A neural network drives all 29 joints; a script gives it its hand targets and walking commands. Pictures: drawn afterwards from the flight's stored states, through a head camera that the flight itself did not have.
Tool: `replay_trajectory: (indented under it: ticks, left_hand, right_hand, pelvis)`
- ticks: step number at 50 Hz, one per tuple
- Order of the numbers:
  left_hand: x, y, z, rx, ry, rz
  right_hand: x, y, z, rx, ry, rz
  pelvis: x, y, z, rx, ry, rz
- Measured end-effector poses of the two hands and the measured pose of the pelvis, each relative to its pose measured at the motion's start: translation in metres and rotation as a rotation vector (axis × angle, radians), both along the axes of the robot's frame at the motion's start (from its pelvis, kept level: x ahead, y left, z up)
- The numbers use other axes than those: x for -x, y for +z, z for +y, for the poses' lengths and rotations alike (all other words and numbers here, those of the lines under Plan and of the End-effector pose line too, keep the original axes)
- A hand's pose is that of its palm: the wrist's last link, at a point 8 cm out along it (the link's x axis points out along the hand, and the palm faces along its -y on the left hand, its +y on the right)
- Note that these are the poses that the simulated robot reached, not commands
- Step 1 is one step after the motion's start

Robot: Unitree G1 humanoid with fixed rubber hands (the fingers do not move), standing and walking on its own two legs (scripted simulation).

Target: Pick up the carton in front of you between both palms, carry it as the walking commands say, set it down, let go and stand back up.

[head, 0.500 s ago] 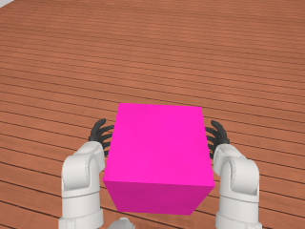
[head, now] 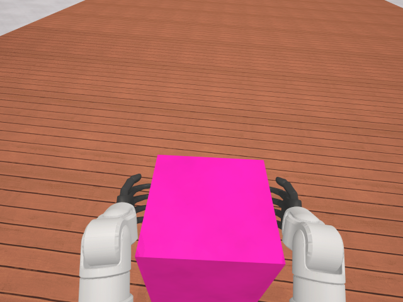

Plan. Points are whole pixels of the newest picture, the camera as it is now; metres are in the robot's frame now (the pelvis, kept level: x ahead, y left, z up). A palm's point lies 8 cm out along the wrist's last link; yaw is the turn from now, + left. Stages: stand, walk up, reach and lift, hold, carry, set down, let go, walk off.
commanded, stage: carry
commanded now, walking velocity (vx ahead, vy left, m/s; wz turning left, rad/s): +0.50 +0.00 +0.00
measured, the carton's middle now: (206, 234) +0.26 +0.00 +0.02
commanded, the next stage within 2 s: none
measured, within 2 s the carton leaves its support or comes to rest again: neither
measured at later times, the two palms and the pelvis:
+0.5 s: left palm (163, 121) +0.57 +0.12 +0.08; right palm (266, 122) +0.59 -0.18 +0.07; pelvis +0.33 -0.05 +0.00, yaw +3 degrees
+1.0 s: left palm (160, 67) +0.92 +0.17 +0.09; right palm (237, 68) +0.92 -0.13 +0.10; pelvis +0.66 +0.02 +0.00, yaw +0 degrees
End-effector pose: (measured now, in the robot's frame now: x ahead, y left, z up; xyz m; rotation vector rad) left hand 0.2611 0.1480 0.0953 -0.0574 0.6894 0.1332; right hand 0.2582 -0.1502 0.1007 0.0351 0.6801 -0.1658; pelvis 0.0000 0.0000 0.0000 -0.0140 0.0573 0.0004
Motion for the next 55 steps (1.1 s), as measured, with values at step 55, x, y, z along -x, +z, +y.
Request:
replay_trajectory:
  ticks: [55]
  left_hand:
    - [-0.73, -0.007, 0.018, -0.002, 0.031, -0.018]
  right_hand:
    - [-0.739, -0.005, 0.017, 0.003, 0.026, -0.018]
  pelvis:
    - [-0.731, -0.005, 0.01, 0.006, 0.012, 0.009]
